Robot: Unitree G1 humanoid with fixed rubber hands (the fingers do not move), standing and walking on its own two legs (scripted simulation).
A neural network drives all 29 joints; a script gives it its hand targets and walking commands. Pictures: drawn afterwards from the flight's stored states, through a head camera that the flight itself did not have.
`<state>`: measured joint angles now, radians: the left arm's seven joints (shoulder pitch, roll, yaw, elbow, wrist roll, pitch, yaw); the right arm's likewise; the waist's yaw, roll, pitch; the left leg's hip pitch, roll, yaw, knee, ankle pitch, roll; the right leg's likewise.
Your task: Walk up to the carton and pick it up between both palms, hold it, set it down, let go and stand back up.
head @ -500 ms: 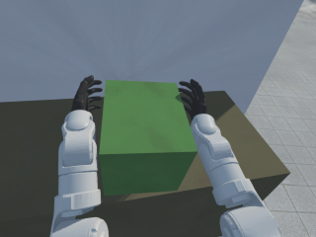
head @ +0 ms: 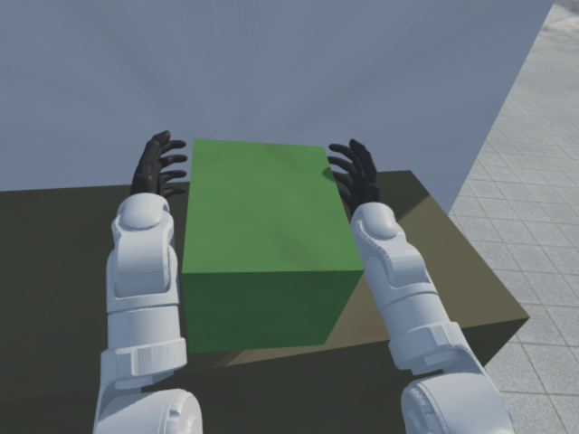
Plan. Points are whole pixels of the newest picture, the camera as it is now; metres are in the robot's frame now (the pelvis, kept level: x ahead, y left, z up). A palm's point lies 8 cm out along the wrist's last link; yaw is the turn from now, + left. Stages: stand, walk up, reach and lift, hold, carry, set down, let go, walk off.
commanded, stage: hold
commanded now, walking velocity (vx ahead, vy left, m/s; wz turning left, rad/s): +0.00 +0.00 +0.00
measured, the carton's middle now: (260, 243) +0.34 +0.02 +0.13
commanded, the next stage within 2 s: none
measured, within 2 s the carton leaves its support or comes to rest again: neither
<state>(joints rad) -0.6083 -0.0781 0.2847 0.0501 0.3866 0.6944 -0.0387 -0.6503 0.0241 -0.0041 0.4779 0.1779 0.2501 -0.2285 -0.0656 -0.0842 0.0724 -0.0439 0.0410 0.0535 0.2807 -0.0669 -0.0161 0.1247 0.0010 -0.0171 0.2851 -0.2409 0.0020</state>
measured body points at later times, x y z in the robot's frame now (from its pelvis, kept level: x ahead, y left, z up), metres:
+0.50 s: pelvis +0.01 +0.00 +0.00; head -0.02 +0.04 +0.45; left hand +0.38 +0.16 +0.19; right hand +0.38 -0.12 +0.19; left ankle +0.07 +0.13 -0.75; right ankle -0.04 -0.11 -0.75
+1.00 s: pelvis +0.00 +0.00 +0.00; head -0.03 +0.04 +0.45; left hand +0.37 +0.15 +0.20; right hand +0.38 -0.12 +0.19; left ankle +0.07 +0.13 -0.75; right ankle -0.04 -0.11 -0.75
